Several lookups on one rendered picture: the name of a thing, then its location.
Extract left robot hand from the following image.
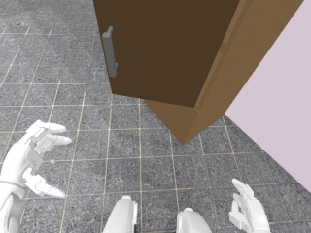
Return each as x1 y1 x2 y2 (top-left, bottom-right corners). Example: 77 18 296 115
0 120 72 199

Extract robot thigh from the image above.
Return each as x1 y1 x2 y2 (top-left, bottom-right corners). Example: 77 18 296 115
176 211 212 233
102 199 138 233

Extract robot right thigh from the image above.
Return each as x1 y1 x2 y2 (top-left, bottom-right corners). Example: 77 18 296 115
176 211 212 233

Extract left robot forearm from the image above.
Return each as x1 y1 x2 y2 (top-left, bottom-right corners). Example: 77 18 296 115
0 181 26 233

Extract handle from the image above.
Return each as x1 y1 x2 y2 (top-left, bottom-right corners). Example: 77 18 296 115
102 26 119 78

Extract right robot hand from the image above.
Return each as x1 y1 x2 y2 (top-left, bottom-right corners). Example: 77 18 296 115
229 178 270 233

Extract robot left thigh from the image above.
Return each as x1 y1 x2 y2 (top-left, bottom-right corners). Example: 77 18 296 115
102 199 138 233

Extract cupboard door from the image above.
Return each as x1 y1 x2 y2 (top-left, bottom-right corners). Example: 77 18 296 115
92 0 240 108

